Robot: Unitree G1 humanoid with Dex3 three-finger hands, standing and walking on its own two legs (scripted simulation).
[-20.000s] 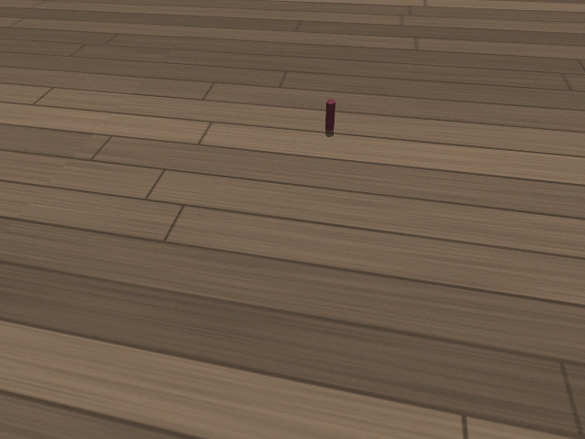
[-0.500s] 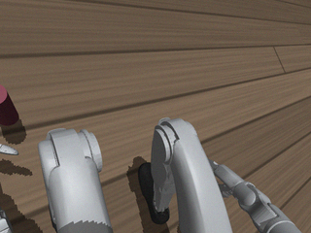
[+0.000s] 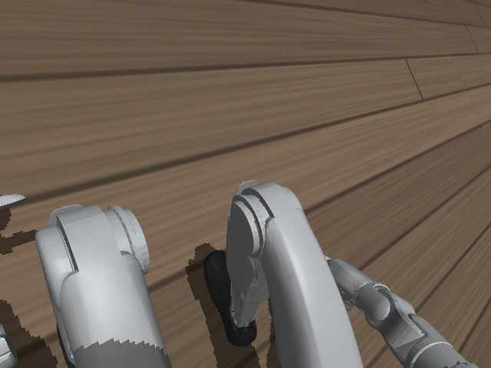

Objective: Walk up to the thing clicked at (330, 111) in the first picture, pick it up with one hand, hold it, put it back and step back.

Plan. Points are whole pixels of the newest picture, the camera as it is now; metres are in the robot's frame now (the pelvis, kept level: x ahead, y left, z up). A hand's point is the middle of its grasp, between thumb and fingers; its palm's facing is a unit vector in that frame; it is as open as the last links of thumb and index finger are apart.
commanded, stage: close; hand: left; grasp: from the side
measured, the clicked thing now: out of the picture +0.41 +0.31 -0.19
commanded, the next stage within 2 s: settle in 0.52 s
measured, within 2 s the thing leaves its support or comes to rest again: leaves its support in 0.86 s
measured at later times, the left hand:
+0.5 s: hand out of the picture +0.41 +0.31 -0.16, palm faces +0.41 -0.91 +0.01, open 7.8 cm
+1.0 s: hand out of the picture +0.41 +0.32 -0.14, palm faces +0.42 -0.91 +0.00, open 6.9 cm
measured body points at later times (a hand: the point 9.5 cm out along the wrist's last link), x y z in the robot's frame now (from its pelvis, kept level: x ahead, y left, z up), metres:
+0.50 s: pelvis +0.00 +0.00 +0.00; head +0.21 +0.19 +0.34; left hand +0.38 +0.36 -0.16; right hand +0.18 -0.24 -0.03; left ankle +0.08 +0.13 -0.24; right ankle +0.13 -0.13 -0.24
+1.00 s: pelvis +0.00 +0.00 +0.01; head +0.21 +0.19 +0.35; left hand +0.38 +0.37 -0.13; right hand +0.18 -0.24 -0.03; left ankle +0.08 +0.13 -0.24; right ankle +0.13 -0.13 -0.24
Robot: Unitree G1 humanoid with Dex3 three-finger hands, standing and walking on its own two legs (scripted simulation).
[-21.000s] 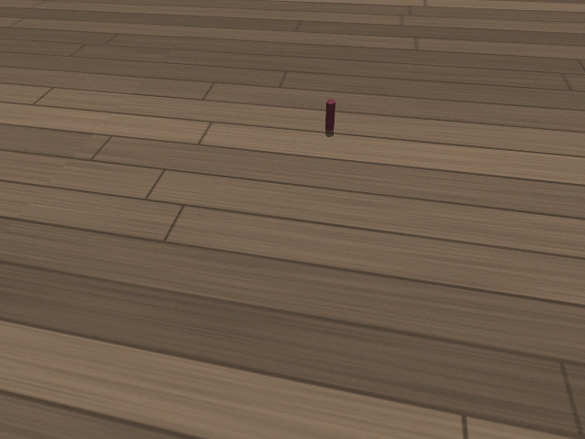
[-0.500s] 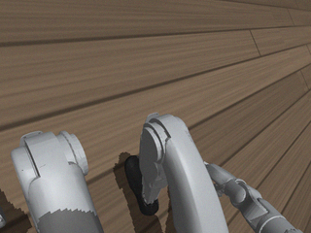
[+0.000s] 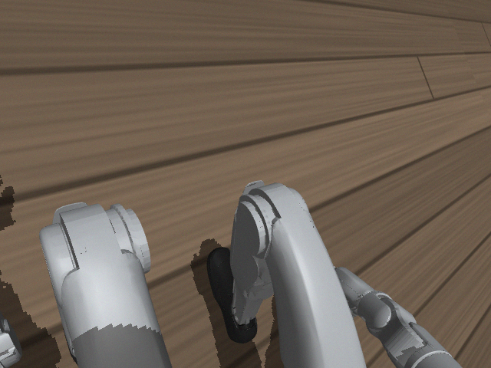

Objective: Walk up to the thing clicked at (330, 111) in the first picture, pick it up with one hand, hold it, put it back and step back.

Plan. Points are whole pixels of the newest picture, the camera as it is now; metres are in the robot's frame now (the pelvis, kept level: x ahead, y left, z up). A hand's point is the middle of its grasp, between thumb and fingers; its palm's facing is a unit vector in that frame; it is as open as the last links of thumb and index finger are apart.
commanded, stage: settle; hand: left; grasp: from the side
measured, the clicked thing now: out of the picture +0.40 +0.34 -0.18
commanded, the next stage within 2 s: lift in 1.58 s
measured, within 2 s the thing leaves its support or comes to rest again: neither
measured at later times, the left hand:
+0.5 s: hand out of the picture +0.38 +0.34 -0.04, palm faces +0.43 -0.90 -0.03, open 6.9 cm
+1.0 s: hand out of the picture +0.39 +0.32 +0.03, palm faces +0.40 -0.91 -0.06, open 6.9 cm
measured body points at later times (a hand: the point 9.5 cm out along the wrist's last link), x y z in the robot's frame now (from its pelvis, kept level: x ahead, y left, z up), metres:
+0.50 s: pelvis +0.01 -0.01 +0.03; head +0.20 +0.13 +0.42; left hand +0.35 +0.39 -0.03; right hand +0.22 -0.23 -0.05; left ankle +0.08 +0.13 -0.25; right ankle +0.13 -0.13 -0.25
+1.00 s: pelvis +0.02 -0.03 +0.06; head +0.22 +0.07 +0.46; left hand +0.36 +0.37 +0.03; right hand +0.22 -0.26 -0.06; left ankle +0.08 +0.13 -0.25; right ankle +0.13 -0.13 -0.25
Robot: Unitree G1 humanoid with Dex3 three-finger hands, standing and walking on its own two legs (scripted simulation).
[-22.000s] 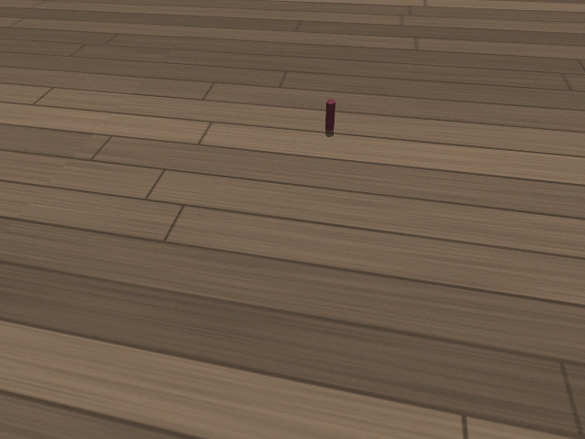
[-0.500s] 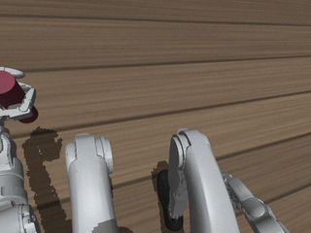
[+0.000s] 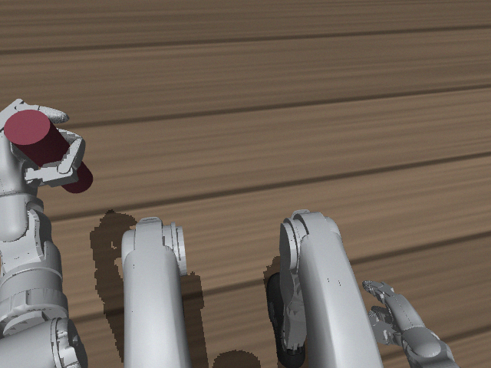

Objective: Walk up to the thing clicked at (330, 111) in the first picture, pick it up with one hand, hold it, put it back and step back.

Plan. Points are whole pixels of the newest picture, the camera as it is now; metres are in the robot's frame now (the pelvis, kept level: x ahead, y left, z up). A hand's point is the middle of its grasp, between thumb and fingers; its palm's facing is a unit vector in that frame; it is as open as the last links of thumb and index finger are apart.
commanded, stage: settle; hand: left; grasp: from the side
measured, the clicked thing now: (57, 158) +0.41 +0.30 -0.07
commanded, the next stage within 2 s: lift in 0.58 s
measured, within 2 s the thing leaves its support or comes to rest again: neither
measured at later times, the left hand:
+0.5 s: hand (42, 140) +0.42 +0.29 +0.00, palm faces +0.28 -0.96 -0.05, open 6.9 cm
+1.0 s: hand (35, 128) +0.42 +0.28 +0.04, palm faces +0.26 -0.96 -0.04, open 6.9 cm
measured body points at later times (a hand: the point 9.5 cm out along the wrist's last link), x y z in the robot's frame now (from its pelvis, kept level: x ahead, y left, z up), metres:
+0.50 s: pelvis +0.00 +0.00 +0.02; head +0.19 +0.06 +0.42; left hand +0.40 +0.34 +0.00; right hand +0.15 -0.26 -0.10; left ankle +0.08 +0.15 -0.32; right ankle +0.09 -0.12 -0.32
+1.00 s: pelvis +0.00 +0.00 +0.05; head +0.19 +0.05 +0.45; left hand +0.40 +0.33 +0.04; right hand +0.15 -0.26 -0.08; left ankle +0.08 +0.15 -0.32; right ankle +0.09 -0.12 -0.32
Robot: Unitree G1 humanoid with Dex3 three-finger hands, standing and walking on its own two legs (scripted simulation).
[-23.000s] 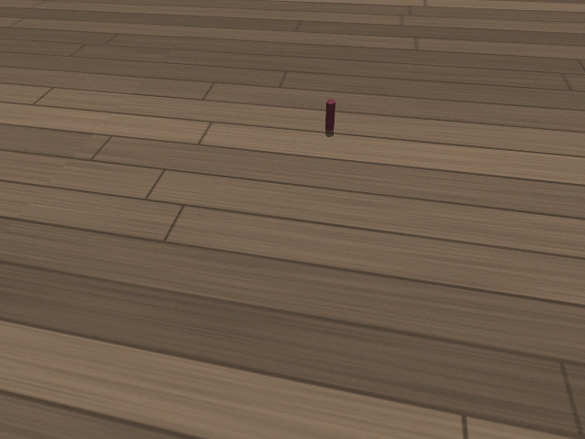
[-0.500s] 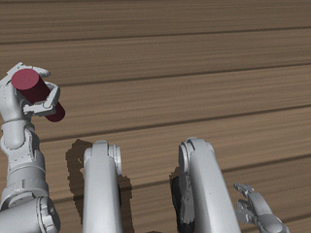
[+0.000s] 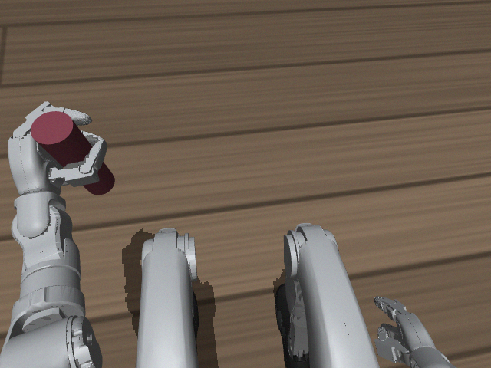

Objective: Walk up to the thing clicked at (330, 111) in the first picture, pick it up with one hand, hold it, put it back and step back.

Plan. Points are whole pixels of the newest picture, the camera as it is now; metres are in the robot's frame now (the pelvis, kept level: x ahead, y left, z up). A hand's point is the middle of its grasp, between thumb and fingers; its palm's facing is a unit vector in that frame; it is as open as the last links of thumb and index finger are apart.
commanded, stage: lift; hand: left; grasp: from the side
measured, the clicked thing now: (80, 159) +0.43 +0.27 -0.04
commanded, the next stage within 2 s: hold in 1.84 s
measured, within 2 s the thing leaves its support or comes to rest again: neither
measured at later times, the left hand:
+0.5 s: hand (22, 116) +0.40 +0.24 +0.14, palm faces +0.22 -0.97 -0.07, open 6.9 cm
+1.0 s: hand out of the picture +0.39 +0.23 +0.28, palm faces +0.23 -0.97 -0.04, open 6.9 cm
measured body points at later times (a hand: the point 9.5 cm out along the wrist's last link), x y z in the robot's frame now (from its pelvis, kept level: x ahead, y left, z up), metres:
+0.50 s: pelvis +0.02 +0.00 +0.12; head +0.19 +0.04 +0.54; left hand +0.38 +0.29 +0.14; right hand +0.20 -0.24 +0.00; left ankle +0.09 +0.14 -0.37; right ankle +0.09 -0.12 -0.37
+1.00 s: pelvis +0.05 +0.01 +0.25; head +0.15 +0.04 +0.69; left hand +0.37 +0.28 +0.28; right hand +0.21 -0.23 +0.15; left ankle +0.09 +0.14 -0.37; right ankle +0.09 -0.12 -0.37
